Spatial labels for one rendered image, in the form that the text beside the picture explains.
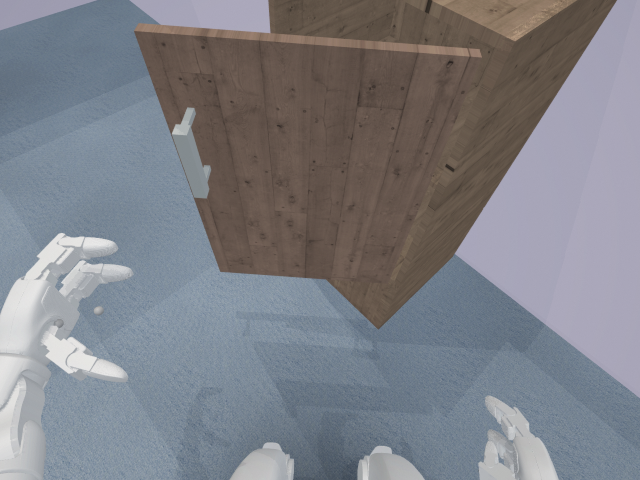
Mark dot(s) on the robot right thigh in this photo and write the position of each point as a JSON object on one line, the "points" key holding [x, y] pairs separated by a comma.
{"points": [[386, 466]]}

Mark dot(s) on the robot left hand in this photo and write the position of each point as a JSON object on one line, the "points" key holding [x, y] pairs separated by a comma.
{"points": [[33, 304]]}

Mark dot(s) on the cupboard door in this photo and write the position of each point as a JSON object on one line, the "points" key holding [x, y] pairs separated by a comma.
{"points": [[321, 149]]}

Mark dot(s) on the robot left shin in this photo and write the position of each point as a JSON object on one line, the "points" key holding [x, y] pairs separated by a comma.
{"points": [[271, 445]]}

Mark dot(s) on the robot right hand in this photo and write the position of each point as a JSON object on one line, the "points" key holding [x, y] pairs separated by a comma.
{"points": [[525, 459]]}

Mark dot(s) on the left robot forearm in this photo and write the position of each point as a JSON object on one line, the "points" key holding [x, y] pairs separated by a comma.
{"points": [[22, 439]]}

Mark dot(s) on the handle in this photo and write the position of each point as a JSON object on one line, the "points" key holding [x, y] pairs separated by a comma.
{"points": [[197, 175]]}

